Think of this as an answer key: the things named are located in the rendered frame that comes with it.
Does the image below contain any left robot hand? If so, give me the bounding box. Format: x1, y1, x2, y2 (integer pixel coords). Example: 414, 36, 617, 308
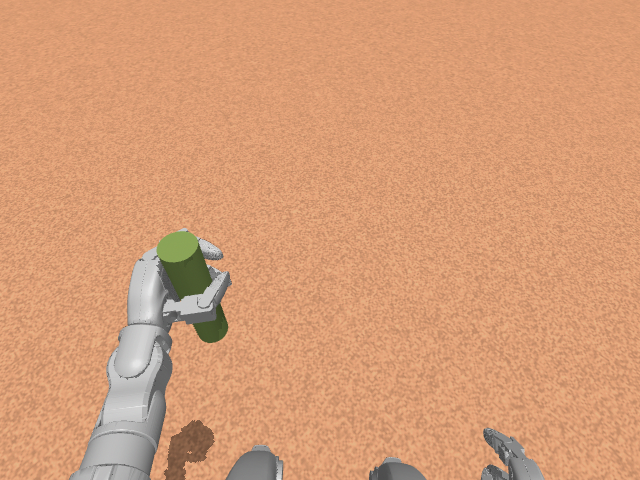
127, 228, 232, 333

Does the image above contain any right robot hand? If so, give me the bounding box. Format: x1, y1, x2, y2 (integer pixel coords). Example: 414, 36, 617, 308
481, 428, 545, 480

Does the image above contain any can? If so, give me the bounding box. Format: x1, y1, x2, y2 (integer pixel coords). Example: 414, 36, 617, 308
156, 231, 228, 343

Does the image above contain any left robot arm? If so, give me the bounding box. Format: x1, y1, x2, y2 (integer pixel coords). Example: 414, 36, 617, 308
69, 323, 173, 480

